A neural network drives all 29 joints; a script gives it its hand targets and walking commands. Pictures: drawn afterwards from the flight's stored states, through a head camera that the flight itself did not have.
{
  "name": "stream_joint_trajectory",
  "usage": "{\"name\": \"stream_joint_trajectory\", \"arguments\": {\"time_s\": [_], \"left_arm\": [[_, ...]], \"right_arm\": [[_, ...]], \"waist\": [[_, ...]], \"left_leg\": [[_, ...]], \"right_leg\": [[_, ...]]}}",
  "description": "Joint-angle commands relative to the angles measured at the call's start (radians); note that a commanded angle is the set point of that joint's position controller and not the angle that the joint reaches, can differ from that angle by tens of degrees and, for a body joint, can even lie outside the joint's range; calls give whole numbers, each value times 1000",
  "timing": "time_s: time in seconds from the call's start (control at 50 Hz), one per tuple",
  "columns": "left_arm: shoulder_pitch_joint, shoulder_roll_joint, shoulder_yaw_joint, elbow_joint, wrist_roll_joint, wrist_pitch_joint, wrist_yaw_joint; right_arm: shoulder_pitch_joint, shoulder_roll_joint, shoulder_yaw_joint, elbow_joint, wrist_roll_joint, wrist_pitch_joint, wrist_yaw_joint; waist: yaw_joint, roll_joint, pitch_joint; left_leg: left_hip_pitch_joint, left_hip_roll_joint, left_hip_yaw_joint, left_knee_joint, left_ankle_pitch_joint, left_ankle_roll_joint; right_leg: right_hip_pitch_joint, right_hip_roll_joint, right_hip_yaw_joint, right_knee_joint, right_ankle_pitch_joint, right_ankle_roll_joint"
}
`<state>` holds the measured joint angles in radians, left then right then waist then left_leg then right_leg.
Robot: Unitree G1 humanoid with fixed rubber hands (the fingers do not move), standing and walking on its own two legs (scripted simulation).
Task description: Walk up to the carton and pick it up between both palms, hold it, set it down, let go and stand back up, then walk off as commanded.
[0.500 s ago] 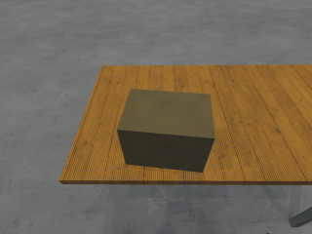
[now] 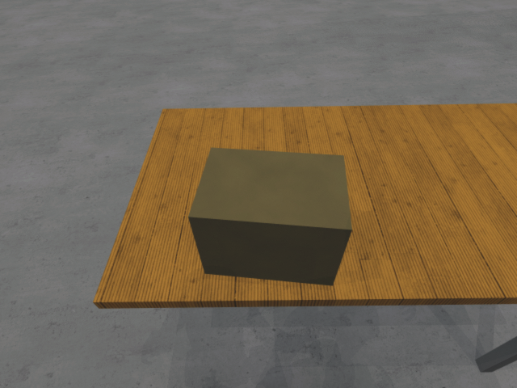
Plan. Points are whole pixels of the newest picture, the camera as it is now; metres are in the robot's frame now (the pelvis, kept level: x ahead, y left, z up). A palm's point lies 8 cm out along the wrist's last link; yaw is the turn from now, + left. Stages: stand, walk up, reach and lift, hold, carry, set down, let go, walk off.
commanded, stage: stand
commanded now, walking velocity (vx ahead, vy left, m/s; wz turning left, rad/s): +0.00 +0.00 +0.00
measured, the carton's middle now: (271, 216) +0.42 -0.02 +0.00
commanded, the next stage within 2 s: walk off in 0.44 s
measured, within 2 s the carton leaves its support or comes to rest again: neither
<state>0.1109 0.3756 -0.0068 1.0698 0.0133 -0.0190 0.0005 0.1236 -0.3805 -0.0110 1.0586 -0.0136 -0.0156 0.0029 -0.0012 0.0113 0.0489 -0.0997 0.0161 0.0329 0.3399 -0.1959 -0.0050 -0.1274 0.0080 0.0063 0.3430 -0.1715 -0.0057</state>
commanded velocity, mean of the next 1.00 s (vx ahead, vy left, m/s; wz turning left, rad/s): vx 0.00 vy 0.00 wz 0.00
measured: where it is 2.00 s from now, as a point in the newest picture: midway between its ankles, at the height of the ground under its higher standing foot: outside the picture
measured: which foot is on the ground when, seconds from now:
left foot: down 0.00-0.82, up 0.84-1.00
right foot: down 0.00-1.00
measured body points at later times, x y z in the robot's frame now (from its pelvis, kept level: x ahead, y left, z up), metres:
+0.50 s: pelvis +0.00 +0.00 +0.00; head +0.01 -0.01 +0.45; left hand +0.10 +0.31 -0.12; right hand +0.09 -0.31 -0.13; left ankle -0.01 +0.12 -0.75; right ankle +0.01 -0.12 -0.75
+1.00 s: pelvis -0.06 +0.01 -0.03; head +0.01 +0.01 +0.41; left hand +0.09 +0.34 -0.12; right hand +0.05 -0.32 -0.13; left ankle -0.09 +0.13 -0.70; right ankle +0.01 -0.12 -0.75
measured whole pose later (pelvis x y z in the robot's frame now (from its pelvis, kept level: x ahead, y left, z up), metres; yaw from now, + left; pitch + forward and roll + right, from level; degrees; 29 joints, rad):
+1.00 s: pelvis -0.06 +0.01 -0.03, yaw +1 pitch -1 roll +0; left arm 0.08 0.42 0.06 0.74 0.05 0.04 0.01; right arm 0.18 -0.44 -0.09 0.79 -0.01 0.05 0.00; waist 0.00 0.00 0.18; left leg -0.41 -0.09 -0.10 1.03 -0.53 0.01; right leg -0.41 -0.02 0.01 0.67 -0.24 0.00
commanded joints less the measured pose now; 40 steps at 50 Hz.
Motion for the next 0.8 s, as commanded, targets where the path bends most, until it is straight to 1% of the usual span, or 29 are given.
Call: {"name": "stream_joint_trajectory", "arguments": {"time_s": [0.0,0.02,0.18,0.24,0.34,0.44,0.52,0.6,0.62,0.64,0.66,0.68,0.72,0.74,0.76,0.78], "left_arm": [[-36,198,36,-42,-1,-13,7],[-34,197,36,-41,0,-13,7],[-37,196,36,-37,-1,-11,7],[-39,196,36,-36,-1,-11,7],[-40,198,37,-35,-1,-11,8],[-43,196,37,-32,-2,-10,8],[-43,198,38,-31,-1,-10,8],[-43,197,38,-30,-2,-10,9],[-43,232,89,-116,-9,18,4],[-22,227,94,-134,-14,23,8],[1,221,99,-161,-16,25,8],[20,216,103,-182,-12,27,8],[35,220,108,-222,-3,36,5],[36,226,109,-238,0,38,4],[41,238,113,-255,5,41,4],[43,262,119,-271,13,41,4]], "right_arm": [[-29,-191,-33,-47,0,-12,-7],[-30,-193,-34,-48,0,-12,-7],[-30,-192,-34,-45,1,-12,-8],[-32,-194,-35,-44,1,-11,-8],[-35,-190,-35,-41,1,-11,-8],[-34,-194,-36,-38,1,-11,-9],[-38,-191,-35,-40,0,-10,-9],[-38,-192,-37,-38,0,-10,-10],[-12,-230,-77,-100,12,13,-1],[-10,-231,-81,-111,16,19,-2],[6,-232,-82,-133,16,23,-1],[24,-232,-84,-156,13,27,-1],[26,-234,-91,-216,10,39,-3],[21,-233,-93,-238,9,43,-3],[21,-226,-94,-261,10,48,-2],[28,-212,-94,-280,11,53,-2]], "waist": [[0,-14,-51],[0,-8,-53],[0,-16,-52],[-1,-7,-52],[0,-14,-56],[-1,-6,-54],[-1,-14,-57],[-1,-10,-57],[-28,1,14],[-28,26,0],[-21,32,-55],[-14,24,-96],[-6,19,-131],[0,2,-135],[5,-25,-139],[15,-87,-145]], "left_leg": [[-9,119,-106,-68,86,32],[-9,119,-105,-67,87,32],[-1,121,-103,-72,93,30],[-2,121,-101,-71,92,29],[6,123,-100,-72,99,30],[8,123,-95,-72,102,29],[14,125,-96,-74,106,28],[16,126,-94,-72,110,28],[-101,121,-99,44,350,63],[-124,127,-101,47,371,88],[-106,139,-108,78,433,111],[-107,144,-115,111,449,123],[-137,138,-124,157,340,129],[-151,119,-116,192,282,122],[-168,81,-102,253,215,109],[-179,5,-58,376,99,82]], "right_leg": [[7,-131,110,-59,120,-22],[8,-132,111,-60,123,-22],[6,-130,111,-60,130,-22],[8,-130,114,-60,131,-22],[12,-131,113,-60,142,-22],[11,-131,116,-63,151,-21],[11,-130,115,-62,153,-20],[11,-130,118,-61,158,-20],[-68,-101,113,95,383,-58],[-67,-90,96,154,380,-63],[-45,-78,86,204,393,-72],[-35,-72,79,226,382,-81],[-45,-75,94,239,303,-103],[-60,-87,113,224,287,-116],[-78,-122,159,199,286,-138],[-102,-195,245,138,292,-183]]}}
